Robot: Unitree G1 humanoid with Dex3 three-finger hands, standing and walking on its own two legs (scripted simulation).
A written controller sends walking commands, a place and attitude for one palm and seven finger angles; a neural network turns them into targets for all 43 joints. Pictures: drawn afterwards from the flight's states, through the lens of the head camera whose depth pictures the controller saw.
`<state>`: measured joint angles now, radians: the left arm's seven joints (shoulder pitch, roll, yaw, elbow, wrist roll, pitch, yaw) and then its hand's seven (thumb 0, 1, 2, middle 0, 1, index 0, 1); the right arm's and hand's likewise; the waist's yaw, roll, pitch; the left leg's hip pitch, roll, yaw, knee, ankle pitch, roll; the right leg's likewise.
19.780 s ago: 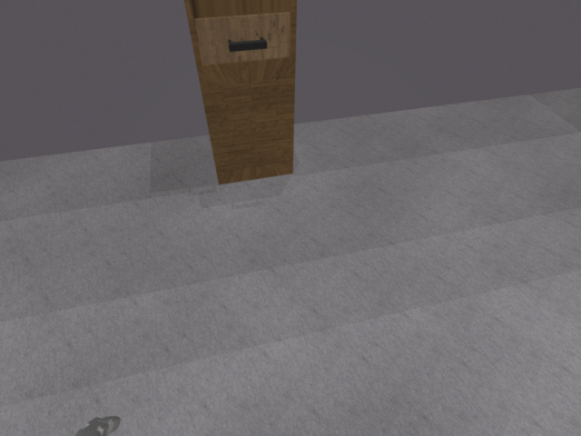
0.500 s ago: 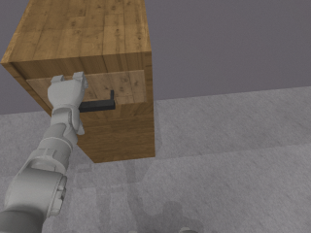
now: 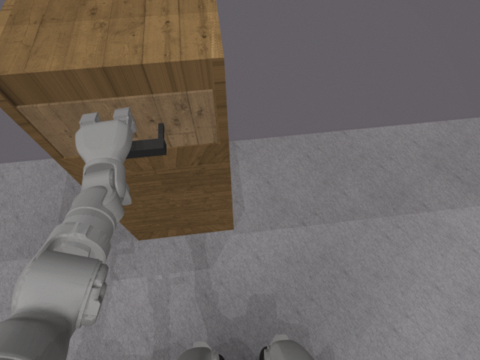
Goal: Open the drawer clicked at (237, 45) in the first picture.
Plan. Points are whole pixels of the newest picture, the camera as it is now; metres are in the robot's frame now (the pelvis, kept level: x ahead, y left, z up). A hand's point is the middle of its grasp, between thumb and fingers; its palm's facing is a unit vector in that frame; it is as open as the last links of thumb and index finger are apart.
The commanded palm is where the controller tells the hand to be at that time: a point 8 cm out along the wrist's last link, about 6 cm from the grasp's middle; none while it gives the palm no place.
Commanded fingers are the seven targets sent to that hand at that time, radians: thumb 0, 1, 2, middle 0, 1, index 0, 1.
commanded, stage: lower the fingers behind the handle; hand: left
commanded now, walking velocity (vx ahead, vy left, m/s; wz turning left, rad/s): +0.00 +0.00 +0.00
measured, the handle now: (130, 140) +0.53 +0.19 -0.02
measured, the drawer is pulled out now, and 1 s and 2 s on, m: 0.00 0.00 0.00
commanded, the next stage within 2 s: close the thumb around the handle in 0.98 s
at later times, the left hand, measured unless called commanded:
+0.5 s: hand (127, 168) +0.47 +0.20 -0.04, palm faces -0.04 -0.04 -1.00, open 13.8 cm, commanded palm +0.46 +0.19 +0.02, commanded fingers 0.00 -0.50 0.30 -0.30 -1.20 -0.30 -1.20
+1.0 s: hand (127, 169) +0.48 +0.20 -0.04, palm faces -0.05 -0.04 -1.00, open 13.8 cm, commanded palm +0.46 +0.19 +0.01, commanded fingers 0.00 -0.50 0.30 -0.30 -1.20 -0.30 -1.20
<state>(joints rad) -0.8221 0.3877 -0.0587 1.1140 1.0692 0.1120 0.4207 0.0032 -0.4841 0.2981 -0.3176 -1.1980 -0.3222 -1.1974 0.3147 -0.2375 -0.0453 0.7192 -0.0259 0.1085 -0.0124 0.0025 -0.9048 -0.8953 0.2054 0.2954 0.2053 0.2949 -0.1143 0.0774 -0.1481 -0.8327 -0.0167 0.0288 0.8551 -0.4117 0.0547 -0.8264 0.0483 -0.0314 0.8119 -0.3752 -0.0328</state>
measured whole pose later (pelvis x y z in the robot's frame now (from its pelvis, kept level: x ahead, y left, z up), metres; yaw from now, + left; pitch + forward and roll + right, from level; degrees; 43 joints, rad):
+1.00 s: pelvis -0.01 +0.00 -0.02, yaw +0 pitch +26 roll -2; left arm -0.80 0.41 -0.03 1.10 1.10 0.00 0.46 0.00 -0.49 0.30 -0.31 -1.20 -0.32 -1.20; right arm 0.34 -0.24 -0.04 0.74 -0.04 0.08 0.00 0.00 -0.90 -0.90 0.21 0.30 0.21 0.30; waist -0.13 0.07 -0.18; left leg -0.99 -0.01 0.02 1.00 -0.47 0.06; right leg -0.97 0.05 -0.05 0.95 -0.42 -0.03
